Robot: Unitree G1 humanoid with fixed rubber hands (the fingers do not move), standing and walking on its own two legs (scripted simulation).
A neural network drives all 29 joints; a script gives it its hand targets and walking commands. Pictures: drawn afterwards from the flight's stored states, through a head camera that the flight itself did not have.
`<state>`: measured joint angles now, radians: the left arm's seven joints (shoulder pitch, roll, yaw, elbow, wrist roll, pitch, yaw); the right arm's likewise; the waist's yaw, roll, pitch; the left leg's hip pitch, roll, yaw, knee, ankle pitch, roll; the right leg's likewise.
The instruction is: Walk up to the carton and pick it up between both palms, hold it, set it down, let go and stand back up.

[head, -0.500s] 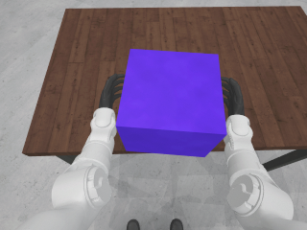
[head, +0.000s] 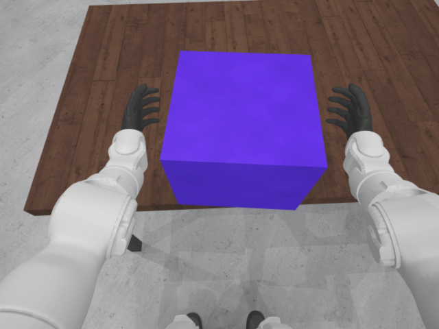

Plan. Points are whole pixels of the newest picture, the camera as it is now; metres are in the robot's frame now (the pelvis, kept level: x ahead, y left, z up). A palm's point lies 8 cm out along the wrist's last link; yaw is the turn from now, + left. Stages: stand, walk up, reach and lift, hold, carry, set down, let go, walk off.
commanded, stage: set down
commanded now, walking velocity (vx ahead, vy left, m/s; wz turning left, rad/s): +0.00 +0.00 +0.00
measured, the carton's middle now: (240, 134) +0.47 -0.01 +0.01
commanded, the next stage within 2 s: none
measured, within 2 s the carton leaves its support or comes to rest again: neither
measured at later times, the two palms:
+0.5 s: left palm (119, 97) +0.47 +0.19 +0.11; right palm (386, 96) +0.47 -0.24 +0.12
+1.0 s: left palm (102, 77) +0.46 +0.20 +0.16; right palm (410, 77) +0.46 -0.24 +0.17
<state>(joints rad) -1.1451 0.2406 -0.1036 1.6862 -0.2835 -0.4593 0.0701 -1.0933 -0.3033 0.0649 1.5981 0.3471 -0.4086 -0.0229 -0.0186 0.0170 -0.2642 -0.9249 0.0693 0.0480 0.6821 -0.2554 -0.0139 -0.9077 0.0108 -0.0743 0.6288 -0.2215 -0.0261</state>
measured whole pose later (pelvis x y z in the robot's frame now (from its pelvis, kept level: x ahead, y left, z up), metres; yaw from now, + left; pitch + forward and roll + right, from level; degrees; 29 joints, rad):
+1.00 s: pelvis -0.01 +0.00 +0.03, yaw +0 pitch +18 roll -1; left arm -1.12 0.34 -0.14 1.26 -0.31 -0.03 0.03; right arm -1.10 -0.45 0.16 1.33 0.50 -0.06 0.03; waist 0.00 -0.01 -0.19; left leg -0.62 0.06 0.04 0.48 -0.17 -0.02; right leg -0.60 0.03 -0.05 0.42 -0.13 -0.03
